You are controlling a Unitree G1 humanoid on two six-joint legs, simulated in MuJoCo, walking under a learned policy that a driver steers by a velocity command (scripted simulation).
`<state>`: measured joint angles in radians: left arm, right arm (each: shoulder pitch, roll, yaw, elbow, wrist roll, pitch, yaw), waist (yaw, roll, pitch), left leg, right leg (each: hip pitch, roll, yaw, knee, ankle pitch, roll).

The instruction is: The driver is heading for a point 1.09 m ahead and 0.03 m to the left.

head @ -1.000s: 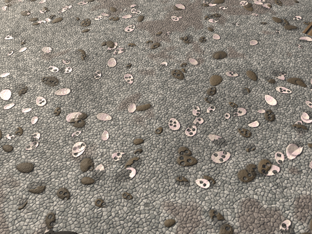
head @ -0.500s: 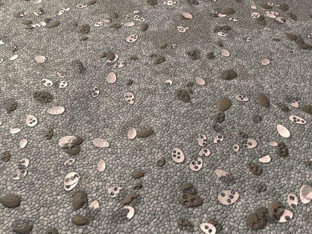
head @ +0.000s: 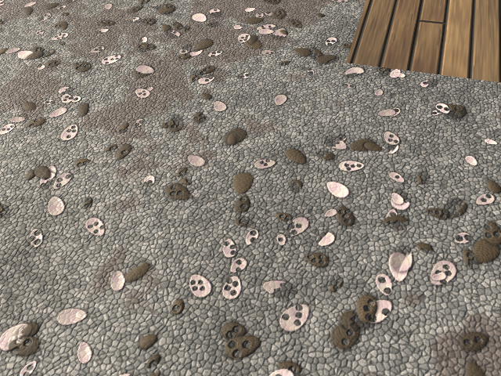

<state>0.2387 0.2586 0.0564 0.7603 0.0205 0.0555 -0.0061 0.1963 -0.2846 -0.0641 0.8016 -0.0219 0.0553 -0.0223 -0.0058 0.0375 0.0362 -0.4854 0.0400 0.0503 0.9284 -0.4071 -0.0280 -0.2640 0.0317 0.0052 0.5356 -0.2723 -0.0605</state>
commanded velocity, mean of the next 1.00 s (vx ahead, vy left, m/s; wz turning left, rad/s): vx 0.18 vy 0.00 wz -0.29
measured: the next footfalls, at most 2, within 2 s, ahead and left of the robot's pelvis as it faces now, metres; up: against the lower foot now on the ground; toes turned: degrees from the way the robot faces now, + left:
left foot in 0.38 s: +0.06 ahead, +0.11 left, +0.00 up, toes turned -15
right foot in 0.80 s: +0.05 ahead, -0.10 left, +0.00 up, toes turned -15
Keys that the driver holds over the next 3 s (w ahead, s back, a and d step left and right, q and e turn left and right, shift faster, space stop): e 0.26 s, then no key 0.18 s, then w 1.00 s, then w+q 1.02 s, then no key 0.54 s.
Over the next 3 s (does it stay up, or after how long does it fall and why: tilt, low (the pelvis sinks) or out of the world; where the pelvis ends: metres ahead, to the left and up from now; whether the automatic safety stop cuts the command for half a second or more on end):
stays up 1.06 -0.04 0.00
